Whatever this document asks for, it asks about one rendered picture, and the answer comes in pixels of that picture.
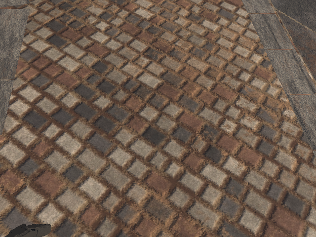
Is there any left robot hand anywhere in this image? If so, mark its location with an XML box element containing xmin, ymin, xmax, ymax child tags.
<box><xmin>5</xmin><ymin>223</ymin><xmax>51</xmax><ymax>237</ymax></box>

